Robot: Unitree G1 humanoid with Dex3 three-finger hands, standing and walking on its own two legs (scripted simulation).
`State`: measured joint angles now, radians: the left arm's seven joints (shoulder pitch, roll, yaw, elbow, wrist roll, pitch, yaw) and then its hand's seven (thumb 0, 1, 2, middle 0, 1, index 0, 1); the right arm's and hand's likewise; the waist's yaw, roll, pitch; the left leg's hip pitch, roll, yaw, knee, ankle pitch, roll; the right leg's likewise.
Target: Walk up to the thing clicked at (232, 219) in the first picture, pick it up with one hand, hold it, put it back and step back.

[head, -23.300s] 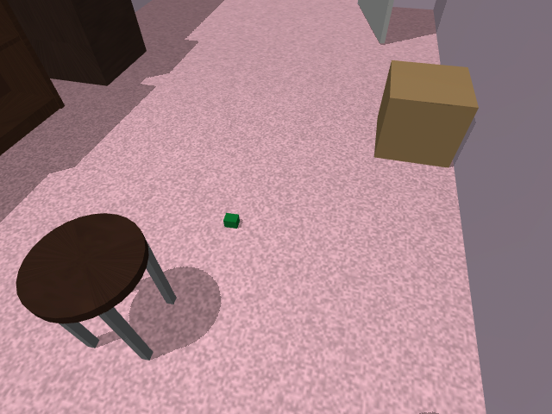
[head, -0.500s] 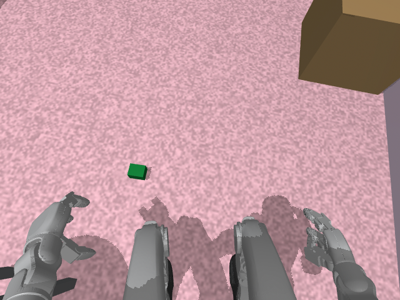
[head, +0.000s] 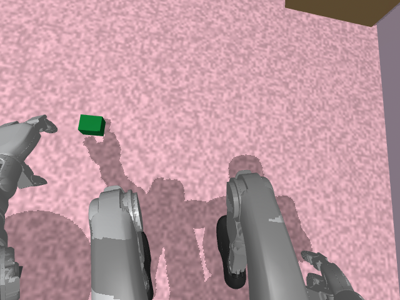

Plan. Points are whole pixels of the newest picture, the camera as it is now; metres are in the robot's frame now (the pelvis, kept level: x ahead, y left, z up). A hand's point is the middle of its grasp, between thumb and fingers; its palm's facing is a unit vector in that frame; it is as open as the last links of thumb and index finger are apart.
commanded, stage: rise first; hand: left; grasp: from above
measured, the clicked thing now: (92, 125) +0.54 +0.26 -0.36
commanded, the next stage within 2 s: none
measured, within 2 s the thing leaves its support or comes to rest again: neither
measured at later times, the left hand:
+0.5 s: hand (46, 144) +0.44 +0.32 -0.20, palm faces -0.52 -0.05 -0.85, open 12.8 cm
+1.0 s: hand (54, 137) +0.47 +0.32 -0.23, palm faces -0.49 +0.02 -0.87, open 12.6 cm
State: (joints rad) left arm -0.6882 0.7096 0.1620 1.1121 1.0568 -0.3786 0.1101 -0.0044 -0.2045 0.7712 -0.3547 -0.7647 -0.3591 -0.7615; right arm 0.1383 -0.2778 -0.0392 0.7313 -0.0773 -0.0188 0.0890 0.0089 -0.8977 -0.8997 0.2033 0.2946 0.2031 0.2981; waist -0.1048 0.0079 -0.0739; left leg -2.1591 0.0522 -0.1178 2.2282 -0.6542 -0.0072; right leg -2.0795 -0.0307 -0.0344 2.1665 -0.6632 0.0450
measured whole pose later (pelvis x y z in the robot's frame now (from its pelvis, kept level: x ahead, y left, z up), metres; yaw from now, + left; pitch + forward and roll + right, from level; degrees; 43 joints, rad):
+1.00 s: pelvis +0.01 +0.00 -0.07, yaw -4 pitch +32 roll -9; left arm -0.95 0.91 0.12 1.41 1.40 -0.49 0.33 0.00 -0.23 0.78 -0.32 -0.70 -0.31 -0.71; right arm 0.09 -0.26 0.07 0.74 -0.20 0.07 0.13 0.00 -0.91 -0.90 0.20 0.30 0.20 0.30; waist -0.22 -0.04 0.01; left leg -2.35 0.04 -0.18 2.47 -0.69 -0.01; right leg -2.24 0.00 -0.06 2.37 -0.69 0.07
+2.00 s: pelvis +0.01 +0.01 -0.07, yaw -5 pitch +32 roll -11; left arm -1.01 0.94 0.10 1.43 1.39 -0.42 0.31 0.00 -0.16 0.71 -0.36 -0.75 -0.38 -0.74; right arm 0.14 -0.27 0.12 0.70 -0.20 0.05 0.13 0.00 -0.92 -0.90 0.20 0.30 0.20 0.30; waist -0.27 -0.04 0.02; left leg -2.37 0.03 -0.19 2.47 -0.69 0.00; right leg -2.24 0.00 -0.07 2.35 -0.69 0.07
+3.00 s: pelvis +0.01 +0.01 -0.07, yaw -4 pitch +32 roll -11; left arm -1.10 0.95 0.02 1.47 1.39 -0.42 0.29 0.00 -0.23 0.77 -0.33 -0.79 -0.34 -0.78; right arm 0.14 -0.27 0.14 0.69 -0.18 0.04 0.13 0.00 -0.92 -0.90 0.20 0.30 0.20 0.30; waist -0.29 -0.05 0.01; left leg -2.37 0.03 -0.18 2.46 -0.67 0.01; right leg -2.24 -0.01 -0.06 2.34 -0.67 0.07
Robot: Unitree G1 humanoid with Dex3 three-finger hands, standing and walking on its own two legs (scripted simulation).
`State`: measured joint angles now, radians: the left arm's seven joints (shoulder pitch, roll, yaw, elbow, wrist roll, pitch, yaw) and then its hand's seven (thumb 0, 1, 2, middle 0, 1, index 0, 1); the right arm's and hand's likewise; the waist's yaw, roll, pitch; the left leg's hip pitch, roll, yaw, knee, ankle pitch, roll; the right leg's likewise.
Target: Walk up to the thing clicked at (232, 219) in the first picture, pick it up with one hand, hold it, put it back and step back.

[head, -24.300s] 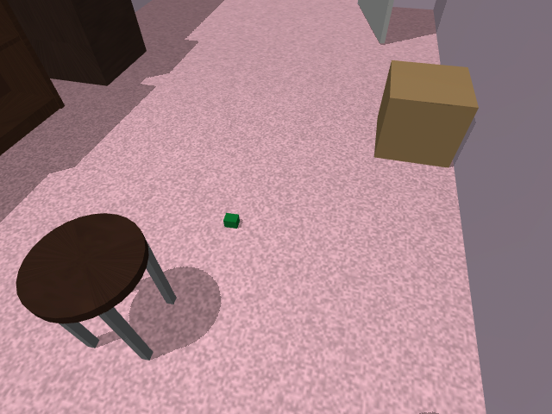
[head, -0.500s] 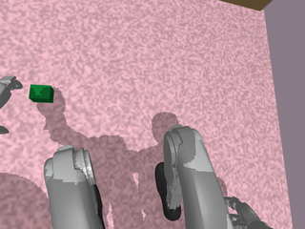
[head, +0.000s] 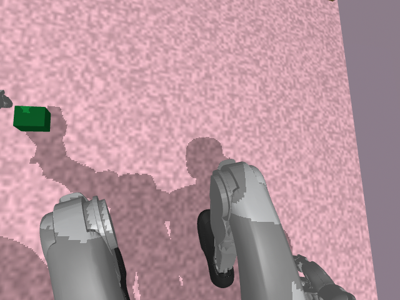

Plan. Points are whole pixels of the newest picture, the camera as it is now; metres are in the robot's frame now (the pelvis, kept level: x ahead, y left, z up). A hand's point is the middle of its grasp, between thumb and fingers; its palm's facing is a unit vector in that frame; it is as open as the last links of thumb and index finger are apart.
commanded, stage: rise first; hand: left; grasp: from above
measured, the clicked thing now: (33, 119) +0.52 +0.29 -0.29
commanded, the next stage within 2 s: approach in 1.72 s
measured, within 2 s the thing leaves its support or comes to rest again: neither
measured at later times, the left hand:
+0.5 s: hand out of the picture +0.45 +0.33 -0.17, palm faces -0.49 -0.01 -0.87, open 12.4 cm
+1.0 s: hand out of the picture +0.47 +0.33 -0.16, palm faces -0.49 +0.00 -0.87, open 12.0 cm
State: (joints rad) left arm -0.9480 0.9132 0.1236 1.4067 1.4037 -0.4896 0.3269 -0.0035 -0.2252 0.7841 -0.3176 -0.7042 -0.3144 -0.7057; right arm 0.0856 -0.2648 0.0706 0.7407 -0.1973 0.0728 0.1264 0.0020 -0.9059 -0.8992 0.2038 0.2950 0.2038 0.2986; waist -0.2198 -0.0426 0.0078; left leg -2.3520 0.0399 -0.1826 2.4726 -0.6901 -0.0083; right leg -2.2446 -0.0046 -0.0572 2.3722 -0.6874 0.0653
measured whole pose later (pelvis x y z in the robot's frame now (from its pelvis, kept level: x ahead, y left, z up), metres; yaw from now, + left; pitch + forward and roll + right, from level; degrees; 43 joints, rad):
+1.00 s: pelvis +0.00 +0.01 +0.00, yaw -1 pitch +32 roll -11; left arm -1.01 0.94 0.10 1.43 1.39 -0.42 0.31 0.00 -0.16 0.71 -0.36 -0.75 -0.38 -0.74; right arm 0.14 -0.27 0.12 0.70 -0.20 0.05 0.13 0.00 -0.92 -0.90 0.20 0.30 0.20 0.30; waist -0.27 -0.04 0.02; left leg -2.37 0.03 -0.19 2.47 -0.69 0.00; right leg -2.24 0.00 -0.07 2.35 -0.69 0.07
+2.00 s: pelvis +0.00 +0.01 +0.01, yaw -1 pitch +32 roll -11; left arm -1.10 0.95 0.02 1.47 1.39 -0.42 0.29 0.00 -0.23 0.77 -0.33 -0.79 -0.34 -0.78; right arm 0.14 -0.27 0.14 0.69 -0.18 0.04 0.13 0.00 -0.92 -0.90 0.20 0.30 0.20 0.30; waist -0.29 -0.05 0.01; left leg -2.37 0.03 -0.18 2.46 -0.67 0.01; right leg -2.24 -0.01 -0.06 2.34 -0.67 0.07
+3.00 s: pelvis +0.00 +0.00 +0.00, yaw -2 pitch +32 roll -12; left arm -1.17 0.97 0.01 1.59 1.40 -0.36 0.37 0.00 -0.28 0.83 -0.29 -0.80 -0.29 -0.80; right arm 0.15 -0.29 0.22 0.63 -0.20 0.02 0.12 0.00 -0.92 -0.90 0.20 0.30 0.20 0.30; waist -0.37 -0.07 0.07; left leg -2.38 0.03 -0.21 2.47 -0.68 0.00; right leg -2.25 0.01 -0.08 2.34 -0.66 0.07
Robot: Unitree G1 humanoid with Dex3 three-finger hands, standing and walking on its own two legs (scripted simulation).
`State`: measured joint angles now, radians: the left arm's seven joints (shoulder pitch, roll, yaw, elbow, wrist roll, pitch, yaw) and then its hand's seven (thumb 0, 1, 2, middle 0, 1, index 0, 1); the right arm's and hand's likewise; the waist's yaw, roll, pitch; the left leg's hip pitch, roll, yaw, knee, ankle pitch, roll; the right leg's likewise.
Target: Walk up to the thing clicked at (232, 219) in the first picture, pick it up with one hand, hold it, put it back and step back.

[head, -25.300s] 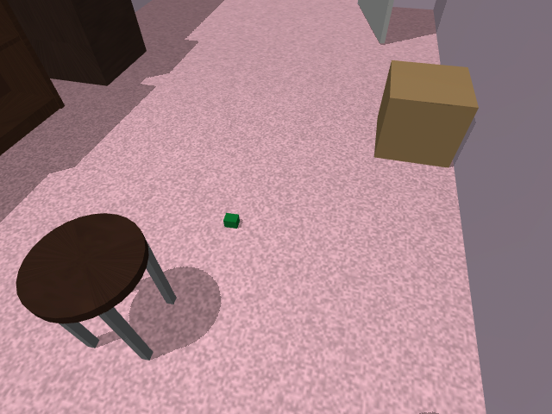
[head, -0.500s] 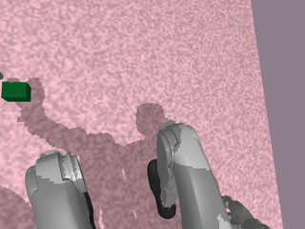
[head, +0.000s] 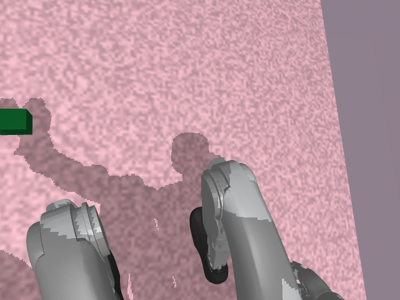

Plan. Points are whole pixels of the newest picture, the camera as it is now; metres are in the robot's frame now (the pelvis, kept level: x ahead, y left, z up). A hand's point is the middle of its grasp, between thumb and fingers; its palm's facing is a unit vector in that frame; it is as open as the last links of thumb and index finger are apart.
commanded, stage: rise first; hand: left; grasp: from above
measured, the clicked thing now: (13, 122) +0.51 +0.30 -0.29
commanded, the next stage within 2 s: approach in 0.72 s
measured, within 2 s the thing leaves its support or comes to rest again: neither
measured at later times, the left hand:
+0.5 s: hand out of the picture +0.46 +0.34 -0.16, palm faces -0.49 -0.01 -0.87, open 12.2 cm
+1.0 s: hand out of the picture +0.47 +0.33 -0.15, palm faces -0.48 +0.01 -0.88, open 12.3 cm
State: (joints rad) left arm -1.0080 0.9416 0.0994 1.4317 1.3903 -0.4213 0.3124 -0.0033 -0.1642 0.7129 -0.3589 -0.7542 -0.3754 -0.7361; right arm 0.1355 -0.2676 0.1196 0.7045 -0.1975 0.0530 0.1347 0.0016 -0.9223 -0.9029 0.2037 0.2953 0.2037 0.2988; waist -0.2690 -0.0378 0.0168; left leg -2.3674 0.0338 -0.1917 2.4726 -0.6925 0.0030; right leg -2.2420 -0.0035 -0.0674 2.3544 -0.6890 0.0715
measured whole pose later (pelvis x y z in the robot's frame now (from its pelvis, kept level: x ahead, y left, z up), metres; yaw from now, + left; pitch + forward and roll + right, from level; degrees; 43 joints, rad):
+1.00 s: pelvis +0.00 +0.00 +0.00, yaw +0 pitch +32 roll -11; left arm -1.10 0.95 0.02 1.47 1.39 -0.42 0.29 0.00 -0.23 0.77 -0.33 -0.79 -0.34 -0.78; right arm 0.14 -0.27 0.14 0.69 -0.18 0.04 0.13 0.00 -0.92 -0.90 0.20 0.30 0.20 0.30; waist -0.29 -0.05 0.01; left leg -2.37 0.03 -0.18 2.46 -0.67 0.01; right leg -2.24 -0.01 -0.06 2.34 -0.67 0.07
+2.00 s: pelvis +0.00 +0.00 +0.00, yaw -1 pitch +32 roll -12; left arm -1.17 0.97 0.01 1.59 1.40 -0.36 0.37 0.00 -0.28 0.83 -0.29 -0.80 -0.29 -0.80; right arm 0.15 -0.29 0.22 0.63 -0.20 0.02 0.12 0.00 -0.92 -0.90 0.20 0.30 0.20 0.30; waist -0.37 -0.07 0.07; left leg -2.38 0.03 -0.21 2.47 -0.68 0.00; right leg -2.25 0.01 -0.08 2.34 -0.66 0.07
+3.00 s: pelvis +0.00 +0.00 -0.01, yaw -4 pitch +30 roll -14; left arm -1.13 1.04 0.01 1.67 1.40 -0.33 0.50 0.00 -0.26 0.82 -0.30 -0.77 -0.29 -0.78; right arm 0.12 -0.31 0.30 0.61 -0.24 -0.09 0.14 0.00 -0.91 -0.90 0.20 0.30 0.20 0.30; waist -0.40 -0.13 0.14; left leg -2.38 0.04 -0.26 2.54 -0.72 -0.01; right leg -2.24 0.03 -0.12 2.37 -0.67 0.08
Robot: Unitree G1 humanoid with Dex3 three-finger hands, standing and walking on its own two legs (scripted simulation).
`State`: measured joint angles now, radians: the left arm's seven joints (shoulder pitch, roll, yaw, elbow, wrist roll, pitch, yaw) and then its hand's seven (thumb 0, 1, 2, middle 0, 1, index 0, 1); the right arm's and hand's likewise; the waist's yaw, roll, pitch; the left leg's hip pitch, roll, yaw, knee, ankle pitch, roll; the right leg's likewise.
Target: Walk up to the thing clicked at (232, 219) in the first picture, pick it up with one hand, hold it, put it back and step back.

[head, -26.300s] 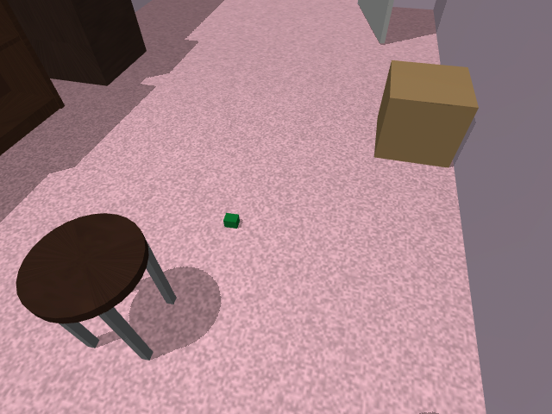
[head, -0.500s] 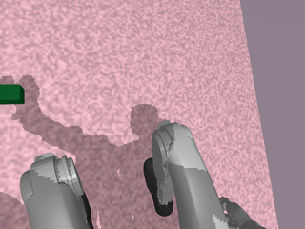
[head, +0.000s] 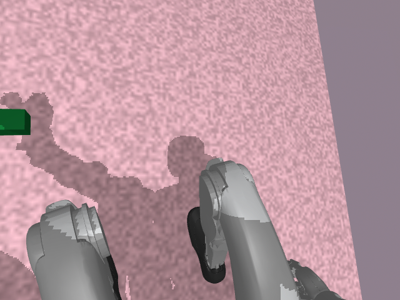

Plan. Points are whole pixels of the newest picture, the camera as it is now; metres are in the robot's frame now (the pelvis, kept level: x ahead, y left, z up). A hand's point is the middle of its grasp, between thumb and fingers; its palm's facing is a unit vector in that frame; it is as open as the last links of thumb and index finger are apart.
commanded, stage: approach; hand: left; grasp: from above
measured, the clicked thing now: (11, 122) +0.52 +0.29 -0.30
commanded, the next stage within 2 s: close in in 0.56 s
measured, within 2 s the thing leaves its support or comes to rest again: neither
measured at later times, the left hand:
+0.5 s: hand out of the picture +0.50 +0.29 -0.16, palm faces -0.51 +0.01 -0.86, open 12.6 cm
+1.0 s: hand out of the picture +0.50 +0.29 -0.19, palm faces -0.49 -0.01 -0.87, open 12.7 cm
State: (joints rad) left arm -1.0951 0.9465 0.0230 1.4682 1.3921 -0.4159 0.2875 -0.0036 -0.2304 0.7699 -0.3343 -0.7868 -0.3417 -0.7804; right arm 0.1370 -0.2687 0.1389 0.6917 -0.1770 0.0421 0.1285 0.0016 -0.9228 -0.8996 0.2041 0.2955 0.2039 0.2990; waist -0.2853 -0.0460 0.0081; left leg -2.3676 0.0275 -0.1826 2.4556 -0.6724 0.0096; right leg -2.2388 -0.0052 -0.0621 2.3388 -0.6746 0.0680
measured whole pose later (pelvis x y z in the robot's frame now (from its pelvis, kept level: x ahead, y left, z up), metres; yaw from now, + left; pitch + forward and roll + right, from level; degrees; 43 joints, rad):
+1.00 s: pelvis +0.00 +0.00 +0.00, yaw -1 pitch +32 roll -12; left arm -1.17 0.97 0.01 1.59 1.40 -0.36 0.37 0.00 -0.28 0.83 -0.29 -0.80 -0.29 -0.80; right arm 0.15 -0.29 0.22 0.63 -0.20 0.02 0.12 0.00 -0.92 -0.90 0.20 0.30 0.20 0.30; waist -0.37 -0.07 0.07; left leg -2.38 0.03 -0.21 2.47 -0.68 0.00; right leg -2.25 0.01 -0.08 2.34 -0.66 0.07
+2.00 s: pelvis +0.00 +0.00 -0.02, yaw -4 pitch +30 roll -14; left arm -1.13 1.04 0.01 1.67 1.40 -0.33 0.50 0.00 -0.26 0.82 -0.30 -0.77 -0.29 -0.78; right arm 0.12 -0.31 0.30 0.61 -0.24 -0.09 0.14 0.00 -0.91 -0.90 0.20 0.30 0.20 0.30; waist -0.40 -0.13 0.14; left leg -2.38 0.04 -0.26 2.54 -0.72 -0.01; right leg -2.24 0.03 -0.12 2.37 -0.67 0.08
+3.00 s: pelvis +0.00 +0.00 -0.02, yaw -5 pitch +29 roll -15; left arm -1.15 1.06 0.01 1.66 1.38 -0.29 0.50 0.00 0.02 0.60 -0.46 -0.68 -0.48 -0.66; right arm 0.11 -0.33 0.31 0.60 -0.25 -0.12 0.16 0.00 -0.90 -0.90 0.20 0.30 0.20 0.30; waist -0.41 -0.13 0.16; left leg -2.38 0.04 -0.27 2.55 -0.72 0.00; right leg -2.24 0.04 -0.13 2.37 -0.67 0.08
